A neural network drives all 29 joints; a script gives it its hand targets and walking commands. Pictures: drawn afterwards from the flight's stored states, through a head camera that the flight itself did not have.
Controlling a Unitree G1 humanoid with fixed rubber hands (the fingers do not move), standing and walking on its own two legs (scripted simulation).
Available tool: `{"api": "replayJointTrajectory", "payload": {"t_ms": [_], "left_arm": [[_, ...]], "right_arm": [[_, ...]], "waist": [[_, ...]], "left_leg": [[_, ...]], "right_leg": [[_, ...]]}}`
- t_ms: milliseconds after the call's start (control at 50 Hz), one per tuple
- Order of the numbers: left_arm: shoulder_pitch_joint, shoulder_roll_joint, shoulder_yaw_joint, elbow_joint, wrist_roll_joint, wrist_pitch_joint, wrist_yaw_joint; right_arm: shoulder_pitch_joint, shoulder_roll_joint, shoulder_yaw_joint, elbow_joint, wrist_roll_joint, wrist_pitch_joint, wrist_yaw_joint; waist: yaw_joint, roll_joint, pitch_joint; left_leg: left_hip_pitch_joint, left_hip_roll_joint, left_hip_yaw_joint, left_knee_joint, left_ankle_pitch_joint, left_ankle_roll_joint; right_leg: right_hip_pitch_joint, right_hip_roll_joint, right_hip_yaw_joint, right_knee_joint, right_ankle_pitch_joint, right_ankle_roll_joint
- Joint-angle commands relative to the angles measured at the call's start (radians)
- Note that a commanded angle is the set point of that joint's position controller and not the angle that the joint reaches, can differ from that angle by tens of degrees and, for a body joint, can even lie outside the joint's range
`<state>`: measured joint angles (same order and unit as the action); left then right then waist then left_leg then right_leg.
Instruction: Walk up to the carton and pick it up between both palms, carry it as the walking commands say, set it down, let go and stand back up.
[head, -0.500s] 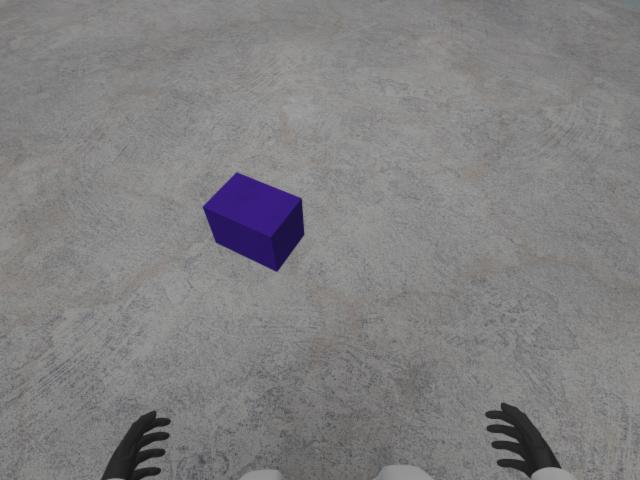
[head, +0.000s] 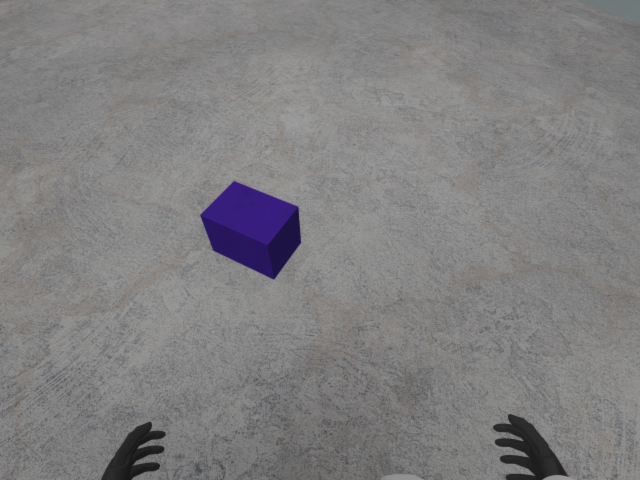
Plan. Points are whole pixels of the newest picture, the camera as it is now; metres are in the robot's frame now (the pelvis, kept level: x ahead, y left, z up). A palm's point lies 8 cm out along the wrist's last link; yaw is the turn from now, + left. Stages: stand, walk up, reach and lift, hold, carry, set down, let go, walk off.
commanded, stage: stand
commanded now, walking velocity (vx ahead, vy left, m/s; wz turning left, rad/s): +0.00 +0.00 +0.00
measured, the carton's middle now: (253, 229) +1.02 +0.25 -0.66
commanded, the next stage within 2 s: walk up in 0.78 s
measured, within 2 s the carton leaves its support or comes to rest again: neither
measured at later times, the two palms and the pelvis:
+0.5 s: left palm out of the picture +0.10 +0.28 -0.09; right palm out of the picture +0.09 -0.28 -0.10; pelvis +0.00 -0.01 +0.01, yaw +0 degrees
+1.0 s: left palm out of the picture +0.06 +0.27 -0.10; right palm out of the picture +0.06 -0.29 -0.10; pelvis +0.00 -0.01 +0.02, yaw +1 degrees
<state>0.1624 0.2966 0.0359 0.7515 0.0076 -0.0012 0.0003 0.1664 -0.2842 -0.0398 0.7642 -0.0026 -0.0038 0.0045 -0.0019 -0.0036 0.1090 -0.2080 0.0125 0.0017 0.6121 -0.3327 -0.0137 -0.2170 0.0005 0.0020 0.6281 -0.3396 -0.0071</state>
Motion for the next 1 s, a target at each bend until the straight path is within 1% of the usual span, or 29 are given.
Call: {"api": "replayJointTrajectory", "payload": {"t_ms": [0, 60, 140, 180, 220, 240, 300, 320, 380, 400, 420, 440, 480, 520, 540, 680, 740, 780, 820, 880, 900, 920, 940, 960, 980], "left_arm": [[-0.047, 0.201, 0.059, -0.074, 0.000, -0.033, 0.011], [-0.048, 0.195, 0.055, -0.053, -0.002, -0.034, 0.010], [-0.057, 0.196, 0.051, -0.020, -0.004, -0.037, 0.010], [-0.060, 0.202, 0.053, -0.004, -0.002, -0.037, 0.011], [-0.052, 0.206, 0.050, 0.014, -0.004, -0.038, 0.011], [-0.056, 0.204, 0.049, 0.025, -0.003, -0.038, 0.012], [-0.059, 0.205, 0.048, 0.051, -0.004, -0.039, 0.013], [-0.055, 0.204, 0.047, 0.060, -0.006, -0.039, 0.013], [-0.055, 0.203, 0.045, 0.086, -0.006, -0.040, 0.014], [-0.056, 0.204, 0.045, 0.096, -0.006, -0.041, 0.014], [-0.052, 0.202, 0.044, 0.103, -0.006, -0.042, 0.015], [-0.051, 0.206, 0.044, 0.113, -0.007, -0.042, 0.015], [-0.053, 0.200, 0.041, 0.128, -0.006, -0.042, 0.016], [-0.056, 0.203, 0.043, 0.139, -0.006, -0.043, 0.016], [-0.053, 0.200, 0.043, 0.148, -0.008, -0.044, 0.016], [-0.049, 0.195, 0.042, 0.188, -0.008, -0.046, 0.019], [-0.049, 0.199, 0.044, 0.201, -0.007, -0.045, 0.021], [-0.045, 0.195, 0.043, 0.209, -0.005, -0.045, 0.020], [-0.044, 0.197, 0.044, 0.214, -0.006, -0.045, 0.020], [-0.040, 0.196, 0.044, 0.221, -0.005, -0.045, 0.022], [-0.037, 0.192, 0.043, 0.225, -0.006, -0.044, 0.021], [-0.032, 0.190, 0.042, 0.227, -0.007, -0.044, 0.021], [-0.033, 0.191, 0.043, 0.229, -0.007, -0.044, 0.022], [0.051, 0.236, 0.083, 0.145, 0.028, -0.057, 0.008], [0.046, 0.246, 0.090, 0.134, 0.037, -0.057, 0.004]], "right_arm": [[-0.056, -0.193, -0.050, -0.089, 0.002, -0.032, -0.008], [-0.049, -0.202, -0.049, -0.066, 0.001, -0.033, -0.010], [-0.049, -0.203, -0.046, -0.039, 0.003, -0.033, -0.011], [-0.053, -0.204, -0.045, -0.026, 0.003, -0.035, -0.012], [-0.045, -0.210, -0.046, -0.013, 0.005, -0.034, -0.013], [-0.041, -0.207, -0.044, -0.004, 0.005, -0.033, -0.013], [-0.039, -0.208, -0.040, 0.022, 0.006, -0.036, -0.014], [-0.040, -0.209, -0.039, 0.030, 0.006, -0.037, -0.015], [-0.034, -0.213, -0.039, 0.054, 0.007, -0.036, -0.017], [-0.034, -0.214, -0.037, 0.066, 0.007, -0.036, -0.017], [-0.035, -0.213, -0.037, 0.071, 0.008, -0.036, -0.017], [-0.035, -0.213, -0.035, 0.081, 0.006, -0.037, -0.018], [-0.032, -0.215, -0.035, 0.096, 0.007, -0.038, -0.019], [-0.026, -0.211, -0.032, 0.113, 0.008, -0.039, -0.021], [-0.032, -0.210, -0.031, 0.119, 0.007, -0.040, -0.022], [-0.019, -0.220, -0.032, 0.161, 0.008, -0.042, -0.026], [-0.017, -0.208, -0.029, 0.173, 0.007, -0.043, -0.028], [-0.016, -0.213, -0.030, 0.181, 0.006, -0.043, -0.030], [-0.011, -0.207, -0.027, 0.184, 0.006, -0.043, -0.028], [0.000, -0.213, -0.030, 0.193, 0.008, -0.043, -0.030], [0.003, -0.215, -0.030, 0.198, 0.007, -0.043, -0.032], [0.006, -0.211, -0.028, 0.198, 0.008, -0.044, -0.032], [0.005, -0.209, -0.028, 0.199, 0.006, -0.044, -0.031], [0.111, -0.226, -0.072, 0.167, -0.031, -0.048, -0.010], [0.079, -0.223, -0.070, 0.138, -0.034, -0.045, 0.000]], "waist": [[0.002, 0.010, -0.125], [0.000, 0.017, -0.124], [0.002, 0.002, -0.129], [0.000, 0.014, -0.123], [-0.002, 0.002, -0.128], [-0.004, 0.013, -0.118], [-0.004, -0.006, -0.112], [-0.001, 0.000, -0.111], [-0.001, -0.007, -0.116], [-0.001, -0.004, -0.112], [-0.003, 0.010, -0.111], [0.001, 0.001, -0.107], [-0.002, 0.004, -0.104], [-0.004, -0.009, -0.101], [0.001, -0.003, -0.101], [-0.003, 0.012, -0.081], [-0.004, -0.006, -0.077], [-0.001, 0.018, -0.080], [-0.002, 0.003, -0.086], [-0.005, 0.015, -0.073], [-0.004, 0.004, -0.072], [-0.006, 0.007, -0.077], [-0.002, 0.006, -0.078], [-0.005, -0.023, -0.142], [0.007, -0.027, -0.055]], "left_leg": [[0.041, 0.088, -0.079, -0.134, 0.212, 0.044], [0.054, 0.095, -0.085, -0.153, 0.230, 0.046], [0.063, 0.097, -0.081, -0.175, 0.244, 0.044], [0.079, 0.096, -0.077, -0.183, 0.263, 0.043], [0.083, 0.099, -0.076, -0.191, 0.267, 0.042], [0.085, 0.098, -0.075, -0.196, 0.266, 0.040], [0.086, 0.101, -0.082, -0.221, 0.256, 0.041], [0.095, 0.100, -0.081, -0.225, 0.266, 0.040], [0.102, 0.101, -0.078, -0.238, 0.262, 0.037], [0.104, 0.103, -0.078, -0.245, 0.270, 0.035], [0.105, 0.103, -0.077, -0.248, 0.265, 0.034], [0.100, 0.104, -0.079, -0.256, 0.266, 0.035], [0.104, 0.107, -0.081, -0.267, 0.265, 0.035], [0.106, 0.109, -0.080, -0.275, 0.263, 0.033], [0.106, 0.108, -0.081, -0.279, 0.263, 0.032], [0.101, 0.112, -0.080, -0.304, 0.248, 0.031], [0.097, 0.114, -0.082, -0.313, 0.240, 0.028], [0.100, 0.114, -0.081, -0.317, 0.234, 0.028], [0.102, 0.115, -0.081, -0.319, 0.228, 0.028], [0.096, 0.117, -0.080, -0.324, 0.228, 0.026], [0.096, 0.117, -0.081, -0.327, 0.218, 0.029], [0.100, 0.120, -0.084, -0.327, 0.215, 0.031], [0.098, 0.120, -0.083, -0.328, 0.221, 0.030], [0.041, 0.057, -0.115, -0.242, -0.207, 0.103], [-0.079, 0.052, -0.129, -0.214, -0.282, 0.113]], "right_leg": [[0.016, -0.106, 0.087, -0.151, 0.243, -0.035], [0.027, -0.105, 0.085, -0.170, 0.250, -0.033], [0.053, -0.108, 0.083, -0.192, 0.271, -0.030], [0.050, -0.112, 0.090, -0.202, 0.282, -0.032], [0.063, -0.112, 0.085, -0.213, 0.290, -0.031], [0.060, -0.114, 0.089, -0.219, 0.288, -0.032], [0.071, -0.114, 0.087, -0.244, 0.282, -0.028], [0.073, -0.114, 0.087, -0.249, 0.283, -0.028], [0.088, -0.120, 0.090, -0.264, 0.295, -0.025], [0.089, -0.121, 0.089, -0.270, 0.293, -0.025], [0.093, -0.121, 0.090, -0.276, 0.291, -0.024], [0.099, -0.125, 0.092, -0.282, 0.288, -0.025], [0.101, -0.124, 0.090, -0.292, 0.286, -0.024], [0.102, -0.123, 0.090, -0.299, 0.287, -0.020], [0.106, -0.124, 0.088, -0.305, 0.284, -0.019], [0.104, -0.127, 0.091, -0.337, 0.260, -0.018], [0.105, -0.126, 0.088, -0.341, 0.250, -0.016], [0.106, -0.128, 0.091, -0.348, 0.237, -0.018], [0.105, -0.125, 0.090, -0.353, 0.229, -0.017], [0.101, -0.128, 0.091, -0.358, 0.224, -0.018], [0.099, -0.126, 0.092, -0.364, 0.218, -0.018], [0.099, -0.127, 0.092, -0.363, 0.217, -0.016], [0.102, -0.126, 0.089, -0.360, 0.221, -0.015], [0.127, -0.109, 0.042, -0.290, -0.225, -0.083], [0.092, -0.134, 0.088, -0.288, -0.350, -0.109]]}}
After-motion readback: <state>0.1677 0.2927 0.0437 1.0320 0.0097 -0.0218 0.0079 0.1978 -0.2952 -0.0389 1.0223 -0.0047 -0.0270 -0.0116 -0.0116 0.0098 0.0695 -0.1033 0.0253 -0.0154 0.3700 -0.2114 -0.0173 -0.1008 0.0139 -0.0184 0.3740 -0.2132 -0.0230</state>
